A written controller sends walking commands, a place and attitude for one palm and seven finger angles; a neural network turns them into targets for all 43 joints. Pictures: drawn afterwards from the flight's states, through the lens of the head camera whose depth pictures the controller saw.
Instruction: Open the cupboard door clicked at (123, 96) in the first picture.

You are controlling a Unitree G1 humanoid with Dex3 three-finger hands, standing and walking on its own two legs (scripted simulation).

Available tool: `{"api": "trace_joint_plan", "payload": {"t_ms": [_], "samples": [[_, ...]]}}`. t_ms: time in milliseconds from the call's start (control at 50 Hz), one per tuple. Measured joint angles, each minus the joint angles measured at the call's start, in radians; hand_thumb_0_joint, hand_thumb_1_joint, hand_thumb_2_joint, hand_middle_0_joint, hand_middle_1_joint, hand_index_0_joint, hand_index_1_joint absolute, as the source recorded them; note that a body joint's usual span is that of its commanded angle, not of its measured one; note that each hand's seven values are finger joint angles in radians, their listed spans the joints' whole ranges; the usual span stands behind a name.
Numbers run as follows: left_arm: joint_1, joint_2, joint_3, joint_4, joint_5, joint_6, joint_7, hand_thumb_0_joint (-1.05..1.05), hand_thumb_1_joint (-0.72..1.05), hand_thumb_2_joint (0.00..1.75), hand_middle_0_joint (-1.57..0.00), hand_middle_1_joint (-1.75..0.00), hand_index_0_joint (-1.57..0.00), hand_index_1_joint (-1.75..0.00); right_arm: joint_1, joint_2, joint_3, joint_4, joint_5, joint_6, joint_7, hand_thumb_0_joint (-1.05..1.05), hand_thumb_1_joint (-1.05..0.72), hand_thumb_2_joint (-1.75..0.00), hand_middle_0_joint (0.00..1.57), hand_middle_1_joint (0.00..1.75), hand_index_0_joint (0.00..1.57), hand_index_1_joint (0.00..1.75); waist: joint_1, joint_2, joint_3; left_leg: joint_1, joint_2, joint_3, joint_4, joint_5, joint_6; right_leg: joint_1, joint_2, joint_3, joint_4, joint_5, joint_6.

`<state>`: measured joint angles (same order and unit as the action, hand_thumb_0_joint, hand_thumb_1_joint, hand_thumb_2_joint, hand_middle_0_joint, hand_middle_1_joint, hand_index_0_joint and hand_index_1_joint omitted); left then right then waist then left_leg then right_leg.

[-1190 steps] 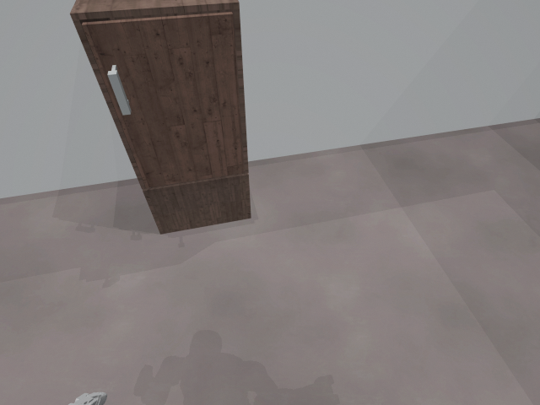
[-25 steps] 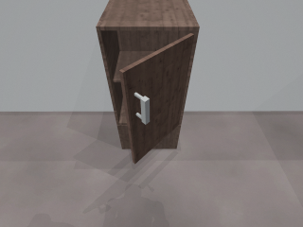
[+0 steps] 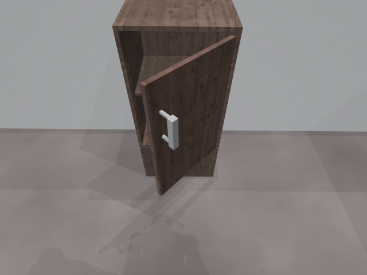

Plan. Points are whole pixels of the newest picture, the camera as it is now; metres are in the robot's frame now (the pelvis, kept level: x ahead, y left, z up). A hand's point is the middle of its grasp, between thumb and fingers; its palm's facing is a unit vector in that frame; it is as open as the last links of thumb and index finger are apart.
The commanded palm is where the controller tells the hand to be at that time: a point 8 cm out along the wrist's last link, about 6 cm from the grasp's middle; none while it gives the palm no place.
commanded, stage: look to check the result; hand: left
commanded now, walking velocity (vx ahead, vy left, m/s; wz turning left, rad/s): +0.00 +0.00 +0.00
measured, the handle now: (168, 129) +0.52 +0.08 -0.02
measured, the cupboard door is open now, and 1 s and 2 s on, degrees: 46 46 46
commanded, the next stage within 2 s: walk to a spot facing it in 0.22 s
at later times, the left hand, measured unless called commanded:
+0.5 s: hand out of the picture +0.00 +0.15 -0.18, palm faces +0.05 -0.98 -0.17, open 7.4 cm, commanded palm none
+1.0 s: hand out of the picture +0.13 +0.15 -0.16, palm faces -0.21 -0.93 -0.31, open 7.4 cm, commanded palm none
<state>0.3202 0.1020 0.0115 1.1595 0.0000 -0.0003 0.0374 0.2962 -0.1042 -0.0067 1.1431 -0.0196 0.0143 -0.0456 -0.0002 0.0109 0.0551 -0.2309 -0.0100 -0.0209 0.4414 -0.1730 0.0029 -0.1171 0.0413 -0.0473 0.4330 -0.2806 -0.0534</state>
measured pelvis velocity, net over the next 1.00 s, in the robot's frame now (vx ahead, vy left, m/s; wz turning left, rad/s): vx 0.00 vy -0.04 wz -0.31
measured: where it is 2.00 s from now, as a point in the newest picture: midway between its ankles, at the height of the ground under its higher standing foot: outside the picture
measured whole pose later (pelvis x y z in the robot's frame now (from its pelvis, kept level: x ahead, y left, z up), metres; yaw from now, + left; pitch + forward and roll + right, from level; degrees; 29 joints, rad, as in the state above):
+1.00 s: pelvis +0.00 -0.04 -0.01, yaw -18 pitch +0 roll +1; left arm 0.18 0.21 0.09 0.94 0.02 0.03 0.01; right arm 0.15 -0.23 -0.08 0.96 -0.02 0.07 -0.03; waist 0.02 0.04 0.12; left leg -0.45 0.07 0.05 1.05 -0.47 -0.04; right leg -0.29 0.05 0.00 0.63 -0.33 -0.07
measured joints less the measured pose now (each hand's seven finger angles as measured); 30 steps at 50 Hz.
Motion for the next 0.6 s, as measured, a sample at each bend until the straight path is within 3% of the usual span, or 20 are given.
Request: {"api": "trace_joint_plan", "payload": {"t_ms": [380,600], "samples": [[-0.02,0.004,0.0,-0.011,-0.001,-0.005,0.0,0.01,0.91,0.9,-0.2,-0.3,-0.2,-0.3,-0.018,-0.015,0.003,0.007,-0.001,-0.004,-0.003,0.01,-0.92,-0.89,0.2,0.3,0.19,0.3,0.003,-0.002,-0.004,0.025,0.005,-0.001,-0.015,-0.01,-0.009,0.026,0.005,0.001,-0.019,-0.008,-0.008],[-0.023,0.023,0.05,-0.048,0.01,0.041,-0.017,0.01,0.91,0.9,-0.2,-0.3,-0.2,-0.3,-0.048,-0.035,-0.037,-0.051,-0.002,0.025,-0.01,0.01,-0.91,-0.89,0.2,0.3,0.2,0.3,0.007,0.0,0.015,-0.028,0.053,0.065,0.103,-0.085,-0.017,-0.046,0.044,0.067,0.082,-0.043,-0.018]]}}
